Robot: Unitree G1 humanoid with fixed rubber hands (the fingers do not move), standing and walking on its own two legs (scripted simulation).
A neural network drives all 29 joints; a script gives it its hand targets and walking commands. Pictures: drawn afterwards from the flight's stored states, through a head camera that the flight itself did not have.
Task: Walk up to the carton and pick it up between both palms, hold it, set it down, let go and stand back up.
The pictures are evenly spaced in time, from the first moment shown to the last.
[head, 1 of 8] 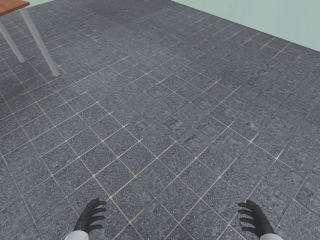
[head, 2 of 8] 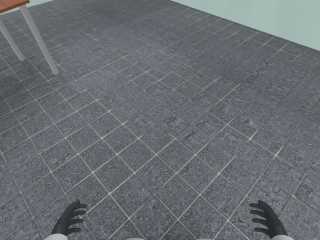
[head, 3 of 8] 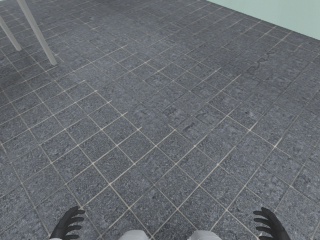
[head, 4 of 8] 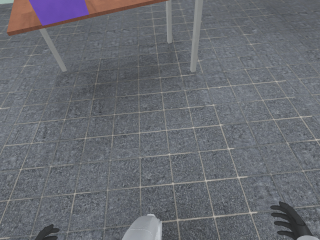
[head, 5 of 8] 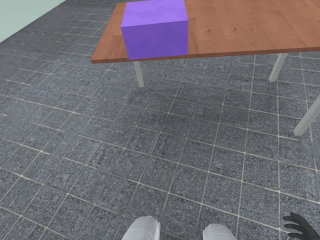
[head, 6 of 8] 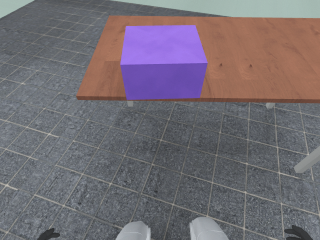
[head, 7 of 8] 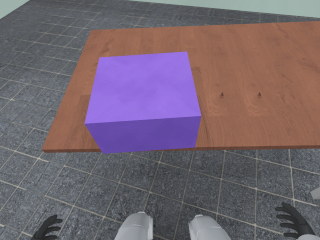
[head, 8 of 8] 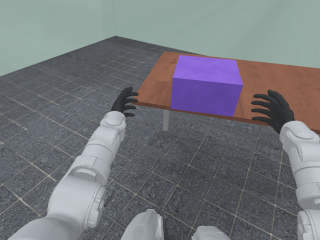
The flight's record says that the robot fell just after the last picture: yes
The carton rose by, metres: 0.00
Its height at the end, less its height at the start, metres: +0.00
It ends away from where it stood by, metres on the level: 0.00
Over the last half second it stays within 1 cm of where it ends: yes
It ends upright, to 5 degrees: yes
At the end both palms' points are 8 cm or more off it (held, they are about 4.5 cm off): yes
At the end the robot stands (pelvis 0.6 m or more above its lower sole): yes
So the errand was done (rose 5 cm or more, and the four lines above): no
